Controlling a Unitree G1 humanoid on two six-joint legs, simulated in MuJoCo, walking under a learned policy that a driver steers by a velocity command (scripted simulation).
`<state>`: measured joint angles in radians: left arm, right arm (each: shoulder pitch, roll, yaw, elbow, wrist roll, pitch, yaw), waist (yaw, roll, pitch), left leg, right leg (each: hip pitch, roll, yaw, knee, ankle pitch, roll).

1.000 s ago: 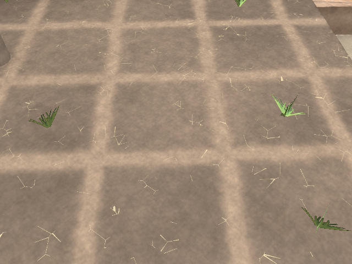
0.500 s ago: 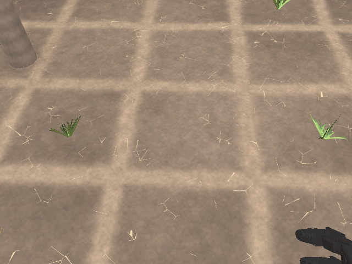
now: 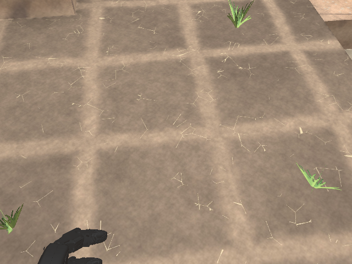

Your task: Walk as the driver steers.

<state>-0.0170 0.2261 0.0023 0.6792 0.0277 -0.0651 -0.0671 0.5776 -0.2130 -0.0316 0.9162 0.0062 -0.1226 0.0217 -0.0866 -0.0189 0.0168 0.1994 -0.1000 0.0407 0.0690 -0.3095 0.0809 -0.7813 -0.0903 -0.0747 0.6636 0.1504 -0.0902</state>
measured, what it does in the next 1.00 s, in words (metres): walks ahead: right foot, then left foot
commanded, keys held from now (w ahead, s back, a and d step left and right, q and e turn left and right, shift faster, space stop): w+shift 0.90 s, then w+q+shift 0.10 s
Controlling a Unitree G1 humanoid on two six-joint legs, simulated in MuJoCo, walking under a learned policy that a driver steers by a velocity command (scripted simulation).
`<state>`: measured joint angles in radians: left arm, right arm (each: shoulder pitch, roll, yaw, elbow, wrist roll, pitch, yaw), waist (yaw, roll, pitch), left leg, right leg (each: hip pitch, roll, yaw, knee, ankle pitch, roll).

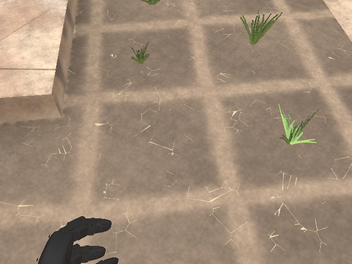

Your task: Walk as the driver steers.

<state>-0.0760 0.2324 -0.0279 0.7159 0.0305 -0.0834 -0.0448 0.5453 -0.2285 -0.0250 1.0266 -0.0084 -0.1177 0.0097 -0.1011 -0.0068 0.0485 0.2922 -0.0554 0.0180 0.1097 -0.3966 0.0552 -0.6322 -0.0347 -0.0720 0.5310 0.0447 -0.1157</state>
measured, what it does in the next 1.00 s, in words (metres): walks ahead, turning left: right foot, then left foot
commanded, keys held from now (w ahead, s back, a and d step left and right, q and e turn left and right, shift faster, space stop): w+q+shift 0.06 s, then q+shift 0.52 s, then shift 0.42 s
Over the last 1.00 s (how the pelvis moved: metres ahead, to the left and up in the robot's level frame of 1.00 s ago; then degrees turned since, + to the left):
0.98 0.01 -0.01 2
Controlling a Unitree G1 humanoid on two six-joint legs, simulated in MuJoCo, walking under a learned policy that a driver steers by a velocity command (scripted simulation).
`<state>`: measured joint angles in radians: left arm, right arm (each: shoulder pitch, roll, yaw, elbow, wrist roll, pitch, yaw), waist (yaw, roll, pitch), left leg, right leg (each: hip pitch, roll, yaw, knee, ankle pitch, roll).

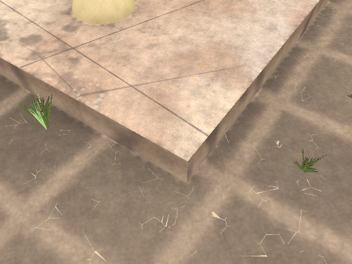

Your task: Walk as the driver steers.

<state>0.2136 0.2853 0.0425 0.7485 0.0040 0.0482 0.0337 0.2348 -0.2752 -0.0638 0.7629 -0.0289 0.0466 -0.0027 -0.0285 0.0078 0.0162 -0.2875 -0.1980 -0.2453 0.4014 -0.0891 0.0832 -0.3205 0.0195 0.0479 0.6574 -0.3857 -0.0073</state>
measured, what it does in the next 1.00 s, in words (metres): steps on the spot: right foot, then left foot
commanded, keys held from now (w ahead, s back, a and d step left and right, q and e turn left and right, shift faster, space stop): shift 0.74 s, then w+shift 0.06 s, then shift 0.20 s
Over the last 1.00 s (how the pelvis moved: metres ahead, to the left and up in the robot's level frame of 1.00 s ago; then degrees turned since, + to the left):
0.47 0.00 0.03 36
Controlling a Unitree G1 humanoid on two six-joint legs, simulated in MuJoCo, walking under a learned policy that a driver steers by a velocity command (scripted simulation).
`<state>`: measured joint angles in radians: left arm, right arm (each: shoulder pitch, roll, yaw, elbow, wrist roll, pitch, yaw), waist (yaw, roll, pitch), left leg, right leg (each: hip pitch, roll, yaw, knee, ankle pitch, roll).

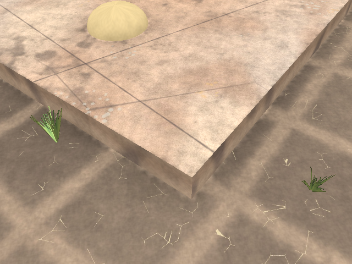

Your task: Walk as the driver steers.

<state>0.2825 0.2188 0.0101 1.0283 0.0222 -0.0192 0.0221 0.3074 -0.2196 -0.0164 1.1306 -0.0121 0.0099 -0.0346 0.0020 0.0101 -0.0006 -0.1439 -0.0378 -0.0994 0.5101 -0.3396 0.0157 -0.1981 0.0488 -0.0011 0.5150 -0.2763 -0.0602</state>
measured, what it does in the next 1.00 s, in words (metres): walks ahead: left foot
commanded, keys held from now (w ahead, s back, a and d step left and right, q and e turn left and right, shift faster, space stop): shift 0.46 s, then w+shift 0.54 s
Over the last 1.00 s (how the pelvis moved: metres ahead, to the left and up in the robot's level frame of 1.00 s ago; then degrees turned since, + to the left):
0.02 -0.04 0.00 1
